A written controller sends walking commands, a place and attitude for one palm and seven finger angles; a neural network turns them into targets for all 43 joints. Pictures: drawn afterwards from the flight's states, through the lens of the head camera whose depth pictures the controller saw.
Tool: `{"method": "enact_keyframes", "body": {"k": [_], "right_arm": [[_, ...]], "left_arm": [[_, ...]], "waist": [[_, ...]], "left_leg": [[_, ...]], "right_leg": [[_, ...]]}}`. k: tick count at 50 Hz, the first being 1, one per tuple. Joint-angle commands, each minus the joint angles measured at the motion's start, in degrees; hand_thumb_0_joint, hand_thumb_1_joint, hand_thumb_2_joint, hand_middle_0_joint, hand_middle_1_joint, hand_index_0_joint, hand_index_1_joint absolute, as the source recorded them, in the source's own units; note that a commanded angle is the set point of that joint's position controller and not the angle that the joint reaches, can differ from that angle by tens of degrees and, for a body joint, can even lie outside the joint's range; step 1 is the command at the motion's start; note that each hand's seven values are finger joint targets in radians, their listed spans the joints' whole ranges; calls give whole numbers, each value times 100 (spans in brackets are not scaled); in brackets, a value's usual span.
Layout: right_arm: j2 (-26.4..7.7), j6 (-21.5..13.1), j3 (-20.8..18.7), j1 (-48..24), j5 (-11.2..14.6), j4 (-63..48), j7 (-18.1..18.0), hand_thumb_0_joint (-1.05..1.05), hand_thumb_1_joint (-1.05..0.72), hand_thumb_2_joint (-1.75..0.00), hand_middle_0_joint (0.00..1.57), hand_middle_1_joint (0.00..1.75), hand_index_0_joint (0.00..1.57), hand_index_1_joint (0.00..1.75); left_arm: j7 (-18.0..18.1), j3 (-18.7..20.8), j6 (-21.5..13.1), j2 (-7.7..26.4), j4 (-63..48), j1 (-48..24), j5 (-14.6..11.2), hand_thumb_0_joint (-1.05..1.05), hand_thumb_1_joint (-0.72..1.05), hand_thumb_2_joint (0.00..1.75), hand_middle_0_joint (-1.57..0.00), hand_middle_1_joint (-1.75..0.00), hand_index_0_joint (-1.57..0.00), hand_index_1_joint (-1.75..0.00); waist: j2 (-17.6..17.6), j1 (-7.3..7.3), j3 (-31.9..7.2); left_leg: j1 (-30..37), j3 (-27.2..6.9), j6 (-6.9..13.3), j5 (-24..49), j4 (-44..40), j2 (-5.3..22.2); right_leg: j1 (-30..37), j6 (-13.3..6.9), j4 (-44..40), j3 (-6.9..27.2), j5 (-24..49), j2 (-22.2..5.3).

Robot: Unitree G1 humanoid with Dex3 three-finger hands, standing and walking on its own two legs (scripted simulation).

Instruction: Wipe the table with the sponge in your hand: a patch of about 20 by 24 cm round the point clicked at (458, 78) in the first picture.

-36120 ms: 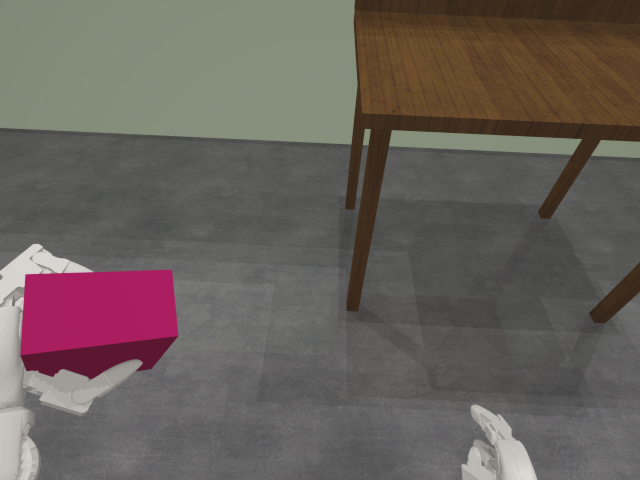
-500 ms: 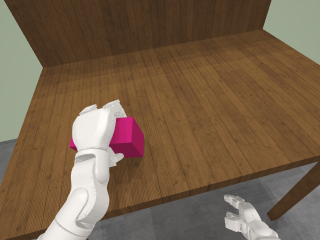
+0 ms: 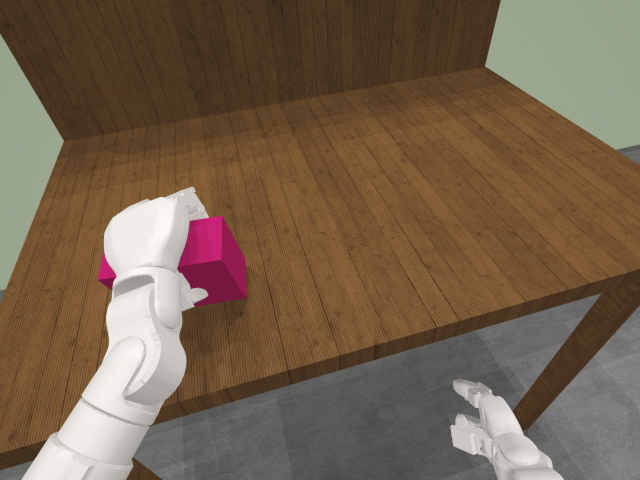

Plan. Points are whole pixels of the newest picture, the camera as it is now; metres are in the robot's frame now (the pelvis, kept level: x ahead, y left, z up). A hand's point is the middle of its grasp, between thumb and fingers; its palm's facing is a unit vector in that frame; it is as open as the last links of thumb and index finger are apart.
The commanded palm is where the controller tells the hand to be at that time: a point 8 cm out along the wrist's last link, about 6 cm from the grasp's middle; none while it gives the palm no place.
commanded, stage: slide back across to the middle lane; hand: left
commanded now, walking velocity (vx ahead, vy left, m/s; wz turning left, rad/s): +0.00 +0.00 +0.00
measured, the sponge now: (185, 274) +0.32 +0.22 +0.10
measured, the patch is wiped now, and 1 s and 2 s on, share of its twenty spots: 0.95 0.95 0.95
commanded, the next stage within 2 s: wipe forward along the middle lane in 0.34 s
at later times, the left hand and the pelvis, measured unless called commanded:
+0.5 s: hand (114, 277) +0.28 +0.28 +0.14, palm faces +0.03 -0.07 -1.00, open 10.3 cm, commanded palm +0.25 +0.28 +0.20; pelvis -0.03 -0.01 +0.00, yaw +3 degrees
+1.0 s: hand (119, 259) +0.31 +0.29 +0.14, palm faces +0.00 -0.05 -1.00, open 10.2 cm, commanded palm +0.29 +0.30 +0.18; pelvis -0.03 -0.01 +0.00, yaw +4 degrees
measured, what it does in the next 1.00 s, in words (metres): stands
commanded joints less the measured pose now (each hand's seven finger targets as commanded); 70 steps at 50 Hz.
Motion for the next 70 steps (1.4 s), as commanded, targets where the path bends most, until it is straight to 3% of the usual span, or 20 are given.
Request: {"method": "enact_keyframes", "body": {"k": [1,4,7,9,14,23,32,35,37,39,42,44,46,55,57,60,61,64,67,70], "right_arm": [[-552,-324,-226,-1183,-46,-942,-109,0,-90,-90,20,30,20,30],[-632,-368,-227,-1244,-51,-960,-153,0,-90,-90,20,30,20,30],[-651,-447,-245,-1210,-62,-887,-230,0,-90,-90,20,30,20,30],[-701,-518,-258,-1255,-82,-873,-282,0,-90,-90,20,30,20,30],[-746,-727,-287,-1181,-94,-783,-403,0,-90,-90,20,30,20,30],[-737,-928,-321,-851,-138,-718,-535,0,-90,-90,20,30,20,30],[-738,-977,-358,-598,-118,-616,-593,0,-90,-90,20,30,20,30],[-746,-1010,-369,-509,-132,-619,-594,0,-90,-90,20,30,20,30],[-744,-973,-376,-491,-107,-533,-604,0,-90,-90,20,30,20,30],[-764,-981,-365,-502,-84,-556,-594,0,-90,-90,20,30,20,30],[-777,-963,-384,-376,-93,-475,-612,0,-90,-90,20,30,20,30],[-784,-955,-374,-428,-90,-528,-594,0,-90,-90,20,30,20,30],[-766,-958,-387,-309,-88,-490,-615,0,-90,-90,20,30,20,30],[-849,-929,-436,-104,-93,-425,-676,0,-90,-90,20,30,20,30],[-851,-913,-445,-11,-69,-354,-694,0,-90,-90,20,30,20,30],[-901,-914,-470,114,-86,-325,-728,0,-90,-90,20,30,20,30],[-876,-914,-478,163,-73,-318,-737,0,-90,-90,20,30,20,30],[-939,-895,-504,270,-90,-304,-745,0,-90,-90,20,30,20,30],[-909,-874,-539,369,-65,-330,-746,0,-90,-90,20,30,20,30],[-926,-856,-575,476,-83,-322,-752,0,-90,-90,20,30,20,30]], "left_arm": [[-45,932,233,1234,-384,-971,114,0,10,130,-120,-160,-120,-160],[-144,1279,221,1657,-469,-873,112,0,10,130,-120,-160,-120,-160],[-276,1094,223,1609,-191,-1186,154,0,10,130,-120,-160,-120,-160],[-381,1289,190,1997,-273,-1605,261,0,10,130,-120,-160,-120,-160],[-718,1350,-94,2306,274,-1850,404,0,10,130,-120,-160,-120,-160],[-1129,1243,-975,2299,877,-2035,574,0,10,130,-120,-160,-120,-160],[-912,1017,-1296,1966,1557,-2600,561,0,10,130,-120,-160,-120,-160],[-830,1042,-1371,2067,1586,-3102,681,0,10,130,-120,-160,-120,-160],[-804,849,-1392,1809,1932,-2973,665,0,10,130,-120,-160,-120,-160],[-767,1029,-1412,2052,2004,-3136,698,0,10,130,-120,-160,-120,-160],[-752,872,-1481,1874,2398,-3101,670,0,10,130,-120,-160,-120,-160],[-723,1138,-1539,2167,2408,-3068,706,0,10,130,-120,-160,-120,-160],[-731,899,-1569,1912,2679,-3162,696,0,10,130,-120,-160,-120,-160],[-622,1027,-1858,2265,3280,-3870,850,0,10,130,-120,-160,-120,-160],[-619,756,-1882,1945,3669,-3878,822,0,10,130,-120,-160,-120,-160],[-584,1052,-2004,2407,4004,-4192,902,0,10,130,-120,-160,-120,-160],[-596,854,-2033,2142,4258,-4087,873,0,10,130,-120,-160,-120,-160],[-586,1214,-2243,2587,4378,-4180,874,0,10,130,-120,-160,-120,-160],[-585,972,-2397,2271,4539,-4086,824,0,10,130,-120,-160,-120,-160],[-517,1239,-2550,2660,4595,-4383,875,0,10,130,-120,-160,-120,-160]], "waist": [[-591,226,-1012],[-511,277,-1078],[-586,177,-919],[-458,170,-1042],[-566,126,-985],[-472,70,-965],[-576,-36,-800],[-638,-33,-1120],[-654,-76,-890],[-650,-55,-962],[-709,-84,-873],[-613,-2,-1016],[-692,-94,-957],[-646,-169,-891],[-629,-252,-653],[-801,-244,-812],[-796,-278,-717],[-823,-226,-1018],[-754,-277,-968],[-778,-286,-1145]], "left_leg": [[-1051,-2,22,2286,-285,-89],[-1002,-42,29,2089,-320,-110],[-1071,-27,57,1977,-320,-140],[-997,-59,91,1756,-345,-160],[-1057,-74,121,1565,-288,-212],[-1159,-71,97,1585,-271,-225],[-1150,-72,40,1617,-393,-152],[-1143,-65,52,1684,-371,-164],[-1152,-60,10,1681,-446,-149],[-1136,-90,19,1502,-463,-127],[-1231,-56,-3,1593,-483,-139],[-1197,-74,-7,1511,-492,-124],[-1262,-27,-1,1621,-469,-131],[-1463,1,-11,1183,-506,-129],[-1507,8,-31,1082,-540,-113],[-1620,22,-6,921,-494,-132],[-1677,43,-12,918,-485,-135],[-1741,8,-15,897,-447,-133],[-1809,45,-9,940,-385,-144],[-1889,23,23,894,-337,-160]], "right_leg": [[1870,-269,-99,265,1912,-173],[1863,-270,-190,398,1585,-160],[1763,-230,-267,315,1368,-210],[1703,-244,-388,421,946,-200],[1591,-207,-469,420,598,-253],[1531,-192,-407,89,732,-308],[1278,-218,-536,-119,814,-291],[1381,-232,-523,-118,859,-308],[1249,-236,-576,-195,867,-283],[1200,-257,-641,-60,648,-255],[1263,-232,-614,-208,822,-297],[1288,-259,-618,-100,726,-275],[1297,-235,-589,-224,873,-308],[1070,-222,-693,-206,349,-331],[858,-221,-762,-284,256,-310],[899,-195,-755,-226,60,-336],[867,-187,-756,-239,101,-336],[992,-188,-710,-141,166,-341],[970,-174,-660,-190,336,-362],[1023,-163,-639,-124,290,-376]]}}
